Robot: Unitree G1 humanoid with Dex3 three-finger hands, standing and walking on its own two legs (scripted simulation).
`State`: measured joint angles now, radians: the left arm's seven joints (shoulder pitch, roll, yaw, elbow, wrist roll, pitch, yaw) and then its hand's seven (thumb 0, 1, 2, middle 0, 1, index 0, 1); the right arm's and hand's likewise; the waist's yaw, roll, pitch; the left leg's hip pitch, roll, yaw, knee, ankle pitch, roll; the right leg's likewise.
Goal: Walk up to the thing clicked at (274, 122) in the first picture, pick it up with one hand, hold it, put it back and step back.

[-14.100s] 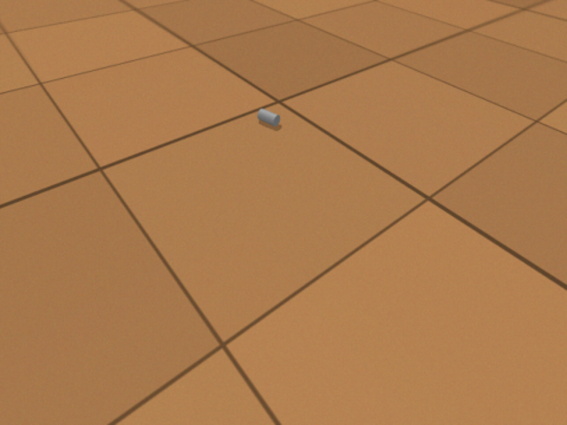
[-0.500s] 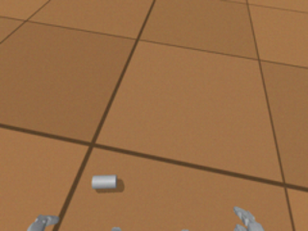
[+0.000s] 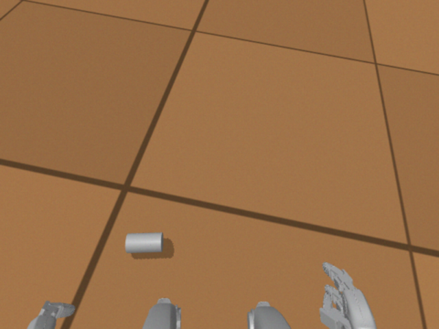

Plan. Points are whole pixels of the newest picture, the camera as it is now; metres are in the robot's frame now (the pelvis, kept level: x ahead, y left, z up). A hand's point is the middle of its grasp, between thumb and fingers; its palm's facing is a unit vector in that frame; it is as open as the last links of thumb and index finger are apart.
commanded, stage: rise first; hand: left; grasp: from above
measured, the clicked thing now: (145, 242) +0.47 +0.25 -0.63
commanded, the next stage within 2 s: none
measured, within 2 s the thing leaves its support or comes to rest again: neither
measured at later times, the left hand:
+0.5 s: hand (98, 293) +0.25 +0.29 -0.31, palm faces -0.43 -0.43 -0.79, open 14.1 cm
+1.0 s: hand (116, 260) +0.35 +0.29 -0.43, palm faces -0.47 -0.08 -0.88, open 14.2 cm
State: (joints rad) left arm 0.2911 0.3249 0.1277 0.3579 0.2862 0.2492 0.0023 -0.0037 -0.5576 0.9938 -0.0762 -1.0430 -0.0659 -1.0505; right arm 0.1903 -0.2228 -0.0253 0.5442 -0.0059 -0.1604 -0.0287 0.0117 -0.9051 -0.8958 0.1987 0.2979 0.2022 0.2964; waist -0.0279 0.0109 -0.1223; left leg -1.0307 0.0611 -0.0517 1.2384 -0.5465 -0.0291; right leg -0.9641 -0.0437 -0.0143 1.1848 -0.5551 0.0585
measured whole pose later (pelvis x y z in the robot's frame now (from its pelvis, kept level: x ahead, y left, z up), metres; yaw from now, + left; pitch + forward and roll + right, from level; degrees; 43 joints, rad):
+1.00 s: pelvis -0.09 +0.00 -0.29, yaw -5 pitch +32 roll -7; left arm -0.73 0.71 0.13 1.14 1.15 -0.26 0.21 0.00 -0.54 1.04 -0.08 -1.00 -0.07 -1.00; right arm 0.16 -0.28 -0.02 0.75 -0.07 -0.03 0.07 0.01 -0.89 -0.89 0.20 0.30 0.20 0.30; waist -0.13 0.00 -0.09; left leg -2.18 0.02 -0.16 2.24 -0.63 -0.04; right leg -2.08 0.00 0.01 2.18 -0.67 0.07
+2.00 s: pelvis -0.07 +0.01 -0.33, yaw -9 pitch +34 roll -11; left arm -0.96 0.82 0.14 1.42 1.31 -0.27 0.34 0.00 -0.53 1.00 -0.07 -1.03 -0.08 -1.02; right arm 0.16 -0.27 0.06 0.74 -0.15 -0.01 0.14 0.00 -0.91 -0.90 0.20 0.30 0.20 0.30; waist -0.22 -0.02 -0.04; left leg -2.33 0.01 -0.19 2.40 -0.67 -0.02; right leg -2.20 0.02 0.00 2.30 -0.70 0.07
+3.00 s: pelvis -0.07 +0.02 -0.35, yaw -10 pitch +32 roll -13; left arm -1.01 0.94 0.15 1.45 1.34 -0.31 0.33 0.00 -0.56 1.02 -0.08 -1.03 -0.07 -1.03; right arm 0.14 -0.27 0.11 0.71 -0.18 0.00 0.16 0.00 -0.91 -0.90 0.20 0.30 0.20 0.30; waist -0.25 -0.04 -0.01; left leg -2.38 0.00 -0.22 2.47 -0.67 -0.01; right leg -2.22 0.03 -0.01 2.35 -0.71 0.06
